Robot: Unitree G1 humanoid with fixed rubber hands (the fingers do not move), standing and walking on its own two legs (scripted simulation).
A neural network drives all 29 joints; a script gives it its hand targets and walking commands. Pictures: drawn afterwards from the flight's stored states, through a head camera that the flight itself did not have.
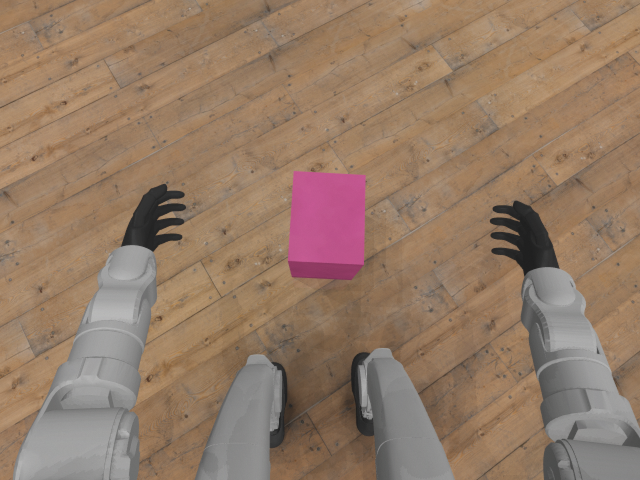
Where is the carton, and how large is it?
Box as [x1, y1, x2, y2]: [288, 171, 365, 279]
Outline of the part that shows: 294,171 288,250 288,263 292,276 351,279 363,264 365,175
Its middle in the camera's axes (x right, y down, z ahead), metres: +0.01 -0.02 +1.01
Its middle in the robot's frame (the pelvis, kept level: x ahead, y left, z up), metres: +0.52 -0.03 -0.58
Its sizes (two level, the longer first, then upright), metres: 0.214 0.169 0.253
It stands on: the floor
